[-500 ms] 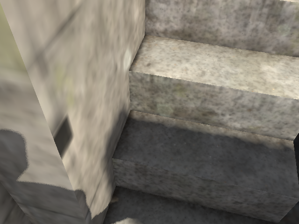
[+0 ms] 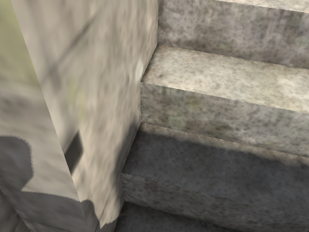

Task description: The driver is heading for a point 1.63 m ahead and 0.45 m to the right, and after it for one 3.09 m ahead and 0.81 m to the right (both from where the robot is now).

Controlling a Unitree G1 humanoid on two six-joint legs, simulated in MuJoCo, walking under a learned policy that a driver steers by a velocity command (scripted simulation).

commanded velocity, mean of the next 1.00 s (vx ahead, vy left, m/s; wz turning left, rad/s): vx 0.30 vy -0.07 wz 0.00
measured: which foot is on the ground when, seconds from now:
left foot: down 0.00-1.00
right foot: down 0.00-1.00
